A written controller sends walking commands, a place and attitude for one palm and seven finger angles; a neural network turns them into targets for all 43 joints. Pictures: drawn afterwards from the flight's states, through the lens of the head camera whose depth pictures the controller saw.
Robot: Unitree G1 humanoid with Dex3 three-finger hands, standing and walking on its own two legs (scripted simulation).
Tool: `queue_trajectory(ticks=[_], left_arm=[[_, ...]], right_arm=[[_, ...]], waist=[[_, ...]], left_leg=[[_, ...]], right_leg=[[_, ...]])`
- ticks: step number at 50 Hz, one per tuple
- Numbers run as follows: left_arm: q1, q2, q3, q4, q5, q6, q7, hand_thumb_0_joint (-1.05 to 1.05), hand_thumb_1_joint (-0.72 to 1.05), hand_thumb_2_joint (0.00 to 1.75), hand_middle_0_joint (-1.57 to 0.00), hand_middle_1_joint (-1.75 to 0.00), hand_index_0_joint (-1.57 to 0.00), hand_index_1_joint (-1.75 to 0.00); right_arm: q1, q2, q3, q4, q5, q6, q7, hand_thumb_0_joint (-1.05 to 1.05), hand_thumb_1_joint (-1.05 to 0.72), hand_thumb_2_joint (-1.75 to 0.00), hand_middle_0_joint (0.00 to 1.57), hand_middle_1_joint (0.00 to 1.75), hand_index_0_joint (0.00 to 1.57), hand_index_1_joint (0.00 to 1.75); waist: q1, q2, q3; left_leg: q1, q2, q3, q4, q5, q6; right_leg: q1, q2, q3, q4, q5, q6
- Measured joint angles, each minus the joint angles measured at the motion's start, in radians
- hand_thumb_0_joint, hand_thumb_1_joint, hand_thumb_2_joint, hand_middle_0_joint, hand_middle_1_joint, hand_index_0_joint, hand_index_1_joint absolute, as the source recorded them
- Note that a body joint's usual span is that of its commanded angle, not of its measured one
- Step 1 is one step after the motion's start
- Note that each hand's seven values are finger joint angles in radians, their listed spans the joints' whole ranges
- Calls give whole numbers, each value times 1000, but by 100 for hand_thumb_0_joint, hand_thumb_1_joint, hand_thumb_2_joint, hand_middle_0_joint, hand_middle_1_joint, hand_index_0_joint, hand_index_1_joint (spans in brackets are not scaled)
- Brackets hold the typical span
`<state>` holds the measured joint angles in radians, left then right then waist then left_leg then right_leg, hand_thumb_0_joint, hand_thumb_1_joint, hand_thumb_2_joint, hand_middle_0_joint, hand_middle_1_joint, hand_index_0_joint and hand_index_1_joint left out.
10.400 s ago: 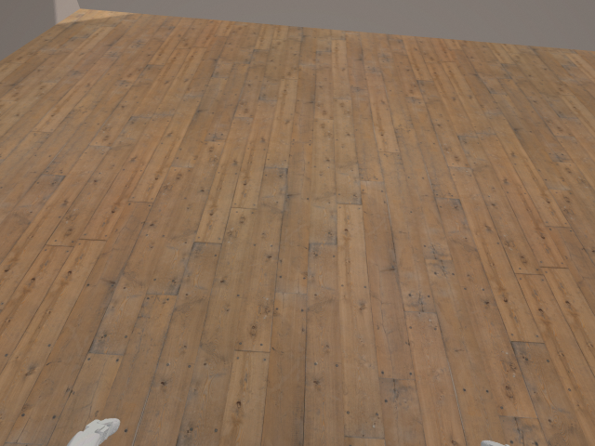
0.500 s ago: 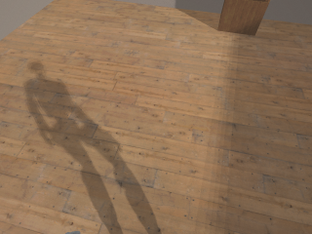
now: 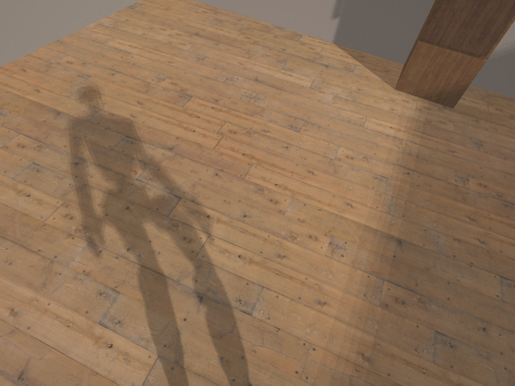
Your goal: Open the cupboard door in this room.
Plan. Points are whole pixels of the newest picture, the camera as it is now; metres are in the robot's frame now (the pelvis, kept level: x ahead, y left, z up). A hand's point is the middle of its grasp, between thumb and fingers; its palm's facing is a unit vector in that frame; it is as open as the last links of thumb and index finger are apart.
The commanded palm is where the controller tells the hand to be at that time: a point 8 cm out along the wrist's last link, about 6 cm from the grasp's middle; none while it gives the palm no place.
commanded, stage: turn or walk to find it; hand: left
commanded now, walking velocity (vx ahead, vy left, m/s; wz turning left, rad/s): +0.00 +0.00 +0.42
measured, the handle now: out of the picture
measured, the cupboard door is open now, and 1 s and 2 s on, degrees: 0 0 0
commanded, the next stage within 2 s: stand and wait in 0.02 s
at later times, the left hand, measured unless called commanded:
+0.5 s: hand out of the picture +0.00 +0.16 -0.16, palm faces +0.08 -0.97 -0.23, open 7.4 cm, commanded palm none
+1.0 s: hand out of the picture -0.05 +0.23 -0.16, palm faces +0.27 -0.93 -0.24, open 7.4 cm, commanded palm none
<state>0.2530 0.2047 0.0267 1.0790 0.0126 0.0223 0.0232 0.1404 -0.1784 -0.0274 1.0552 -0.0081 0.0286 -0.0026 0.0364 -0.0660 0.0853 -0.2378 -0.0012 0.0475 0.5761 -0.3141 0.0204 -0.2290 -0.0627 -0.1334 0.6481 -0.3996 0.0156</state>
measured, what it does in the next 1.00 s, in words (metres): steps on the spot: right foot, then left foot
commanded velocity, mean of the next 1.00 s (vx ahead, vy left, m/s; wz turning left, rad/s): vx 0.00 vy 0.00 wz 0.29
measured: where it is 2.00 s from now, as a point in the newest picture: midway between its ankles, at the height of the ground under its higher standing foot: outside the picture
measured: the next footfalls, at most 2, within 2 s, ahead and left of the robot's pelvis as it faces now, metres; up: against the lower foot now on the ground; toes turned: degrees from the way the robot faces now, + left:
right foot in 0.36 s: +0.01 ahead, -0.14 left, +0.00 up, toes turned -3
left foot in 0.72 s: -0.03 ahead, +0.12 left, +0.00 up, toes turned +15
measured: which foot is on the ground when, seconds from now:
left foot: down 0.00-0.38, up 0.40-0.70, down 0.72-1.00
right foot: up 0.00-0.34, down 0.36-0.74, up 0.76-1.00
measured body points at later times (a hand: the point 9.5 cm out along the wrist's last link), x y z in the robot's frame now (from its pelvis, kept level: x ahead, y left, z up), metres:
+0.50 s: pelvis -0.03 -0.02 +0.01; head -0.02 -0.04 +0.46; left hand +0.00 +0.21 -0.14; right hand +0.00 -0.26 -0.16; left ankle -0.04 +0.10 -0.70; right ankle -0.03 -0.14 -0.73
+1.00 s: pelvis -0.06 +0.01 +0.01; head -0.03 +0.04 +0.46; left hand -0.06 +0.28 -0.14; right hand +0.06 -0.21 -0.13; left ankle -0.07 +0.10 -0.73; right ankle -0.06 -0.15 -0.66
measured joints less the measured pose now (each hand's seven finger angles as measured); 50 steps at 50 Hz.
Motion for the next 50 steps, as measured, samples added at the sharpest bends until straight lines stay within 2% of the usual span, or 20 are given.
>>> queue_trajectory(ticks=[2,4,8,11,15,18,20,22,26,29,33,36,37,39,41,43,46,50], left_arm=[[-5,9,4,-1,1,16,1,0,90,90,-20,-30,-20,-30],[-16,16,10,-5,4,25,-1,0,90,90,-20,-30,-20,-30],[-32,29,15,-20,8,18,-4,0,90,90,-20,-30,-20,-30],[-41,33,13,-22,8,17,-2,0,91,90,-20,-30,-19,-30],[-53,23,3,-20,6,13,0,0,91,90,-20,-30,-19,-30],[-48,12,-7,-16,6,-6,1,0,91,90,-20,-30,-19,-30],[-46,-17,-14,-6,8,-14,3,0,91,90,-20,-30,-19,-30],[-37,-36,-18,-11,9,-14,-3,0,90,90,-20,-30,-19,-30],[-36,-48,-7,-32,12,-15,3,0,91,90,-20,-30,-20,-30],[-44,-42,0,-45,15,-16,2,0,92,90,-21,-30,-20,-30],[-52,-26,10,-59,20,-16,1,0,91,90,-21,-30,-20,-30],[-49,-7,17,-63,12,-8,-2,0,91,90,-21,-30,-20,-30],[-50,5,22,-63,8,0,-2,0,91,90,-21,-30,-20,-30],[-49,23,29,-62,4,22,0,0,91,90,-20,-30,-20,-30],[-51,34,35,-54,6,40,-1,0,91,90,-20,-30,-20,-30],[-60,41,39,-54,8,45,-6,0,91,90,-20,-30,-20,-30],[-71,48,40,-68,9,36,-11,0,91,90,-20,-30,-20,-30],[-90,50,39,-89,7,31,-11,0,90,90,-20,-30,-19,-30]], right_arm=[[1,8,2,-12,-3,-6,-3,1,-91,-90,20,30,20,30],[4,12,4,-20,-5,-9,-8,1,-91,-90,20,30,20,30],[8,14,2,-19,-4,-12,-16,1,-91,-90,20,30,20,30],[16,11,0,-17,-4,-15,-14,0,-92,-90,20,30,20,30],[32,8,-2,-5,-7,-15,-11,1,-91,-90,20,30,20,30],[52,7,-4,11,-1,-13,-9,1,-91,-90,20,30,20,30],[63,-6,-8,22,5,-5,-8,1,-91,-90,20,30,20,30],[85,-12,-12,22,3,10,-4,1,-91,-90,20,30,20,30],[102,-14,-22,27,-1,32,3,1,-91,-90,20,30,20,30],[101,-18,-29,22,2,35,6,1,-91,-90,20,30,20,30],[88,-21,-30,8,5,34,8,1,-91,-90,20,30,20,30],[80,-27,-27,-10,4,19,9,1,-91,-90,19,30,20,30],[73,-21,-28,-13,1,12,9,1,-91,-90,19,30,20,30],[61,-11,-25,-27,-5,4,10,1,-91,-90,19,30,20,30],[57,-4,-23,-40,-9,-1,4,1,-91,-90,20,30,20,30],[55,0,-17,-51,-11,-5,-1,1,-91,-90,20,30,20,30],[49,3,-11,-61,-9,-8,-3,1,-91,-90,20,30,20,30],[44,4,-11,-75,-9,-11,-1,1,-90,-90,20,30,20,30]], waist=[[-1,5,-3],[-7,20,-6],[-9,37,-15],[-15,41,-25],[-29,50,-37],[-30,46,-50],[-39,85,-50],[-50,98,-61],[-42,84,-46],[-44,74,-19],[-37,53,10],[-39,42,14],[-37,21,17],[-28,3,17],[-31,9,5],[-34,21,-5],[-31,30,-15],[-36,38,-21]], left_leg=[[2,-1,-4,-23,13,17],[5,0,-17,-57,40,23],[16,-4,-24,-121,87,25],[22,-10,-21,-145,105,23],[17,-15,-20,-140,110,12],[-4,-26,-11,-98,92,-4],[-14,-8,-27,-62,68,-17],[-35,-5,-33,-4,-21,-29],[-113,4,-34,247,-122,-37],[-137,19,-29,324,-145,-51],[-104,33,-5,228,-144,-63],[-35,34,12,32,-7,-59],[-37,18,17,27,10,-37],[-43,7,23,38,-2,2],[-36,9,15,8,5,19],[-27,8,-1,-39,36,20],[-15,-1,-16,-101,79,24],[-16,-18,-36,-139,110,23]], right_leg=[[-55,3,31,137,-83,17],[-100,6,58,244,-95,26],[-144,-6,101,305,-50,41],[-131,-14,114,247,-34,48],[-64,-12,106,79,-18,47],[18,-10,94,-115,96,37],[29,9,76,-122,100,6],[32,8,56,-122,94,-11],[33,-6,29,-139,106,-21],[29,-18,0,-141,113,-16],[6,-42,-33,-113,107,-2],[-25,-64,-59,-46,78,22],[-45,-83,-49,-5,65,26],[-104,-73,8,136,-57,36],[-157,-48,44,277,-83,39],[-194,-32,64,370,-51,43],[-221,-23,87,419,-1,54],[-212,-18,105,378,6,68]])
